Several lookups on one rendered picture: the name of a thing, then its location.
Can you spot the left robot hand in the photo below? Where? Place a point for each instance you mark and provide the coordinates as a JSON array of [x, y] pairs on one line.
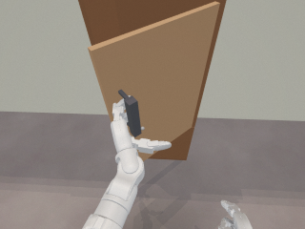
[[122, 138]]

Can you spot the cupboard door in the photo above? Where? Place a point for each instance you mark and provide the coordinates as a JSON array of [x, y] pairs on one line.
[[162, 66]]

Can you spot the handle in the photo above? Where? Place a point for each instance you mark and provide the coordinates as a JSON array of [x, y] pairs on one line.
[[132, 110]]

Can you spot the left robot forearm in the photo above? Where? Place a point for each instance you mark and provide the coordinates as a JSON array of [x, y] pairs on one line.
[[116, 203]]

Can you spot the right robot hand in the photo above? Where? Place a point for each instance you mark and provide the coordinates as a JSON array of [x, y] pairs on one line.
[[240, 220]]

